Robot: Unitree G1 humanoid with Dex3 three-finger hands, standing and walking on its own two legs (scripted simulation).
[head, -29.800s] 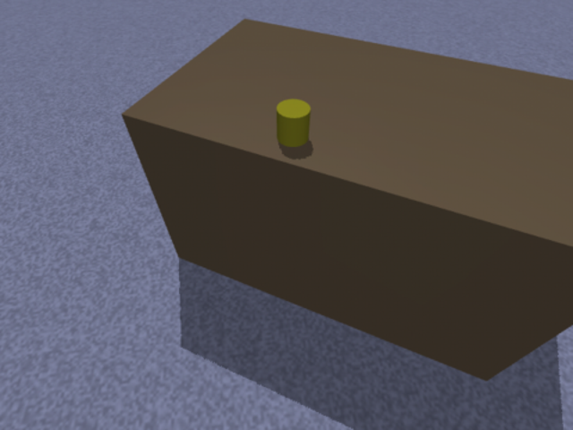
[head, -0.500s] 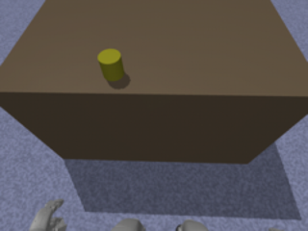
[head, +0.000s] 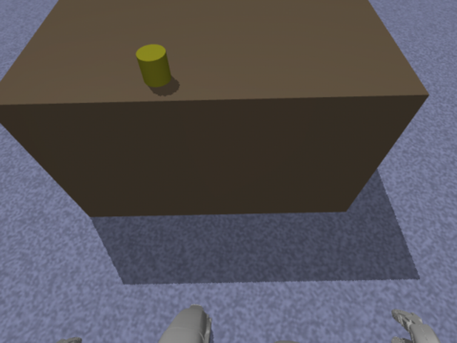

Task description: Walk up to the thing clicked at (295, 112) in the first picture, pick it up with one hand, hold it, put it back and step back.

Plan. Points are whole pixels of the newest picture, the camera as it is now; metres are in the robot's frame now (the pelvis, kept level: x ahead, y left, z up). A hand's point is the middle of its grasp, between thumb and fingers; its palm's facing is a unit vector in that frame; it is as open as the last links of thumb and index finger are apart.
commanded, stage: step back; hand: left
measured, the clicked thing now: (154, 66) +0.79 +0.27 -0.01
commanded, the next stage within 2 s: stand in 1.82 s
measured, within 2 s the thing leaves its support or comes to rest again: neither
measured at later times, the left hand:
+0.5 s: hand out of the picture -0.07 +0.28 -0.14, palm faces +0.08 -0.92 -0.38, open 7.3 cm
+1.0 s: hand out of the picture -0.27 +0.27 -0.14, palm faces +0.12 -0.90 -0.41, open 7.3 cm
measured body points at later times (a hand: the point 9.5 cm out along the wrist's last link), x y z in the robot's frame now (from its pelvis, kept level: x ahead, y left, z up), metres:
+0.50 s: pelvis -0.17 +0.00 +0.01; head -0.12 +0.02 +0.46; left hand -0.08 +0.32 -0.11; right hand -0.05 -0.31 -0.10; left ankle -0.13 +0.11 -0.72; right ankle -0.18 -0.14 -0.64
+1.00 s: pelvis -0.30 -0.02 +0.00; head -0.29 -0.02 +0.45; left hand -0.27 +0.32 -0.11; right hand -0.21 -0.33 -0.12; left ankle -0.30 +0.10 -0.72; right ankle -0.25 -0.14 -0.71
